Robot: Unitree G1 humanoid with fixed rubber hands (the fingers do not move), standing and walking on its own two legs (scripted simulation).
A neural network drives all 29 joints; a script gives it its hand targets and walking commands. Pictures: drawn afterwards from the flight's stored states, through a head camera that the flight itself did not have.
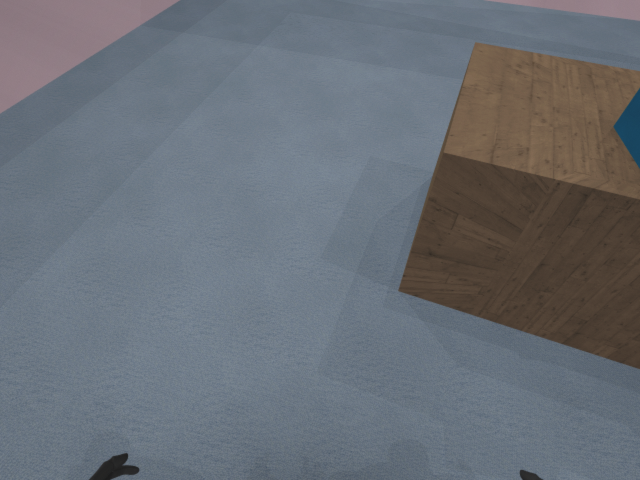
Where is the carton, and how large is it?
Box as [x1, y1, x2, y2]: [613, 88, 639, 167]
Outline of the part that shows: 639,88 613,126 639,167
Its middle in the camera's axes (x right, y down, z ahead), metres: +0.94 -0.25 +0.90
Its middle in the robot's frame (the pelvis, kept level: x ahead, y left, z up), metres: +0.87 -0.92 -0.02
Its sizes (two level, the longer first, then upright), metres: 0.308 0.285 0.206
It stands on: a pedestal, 0.63 m high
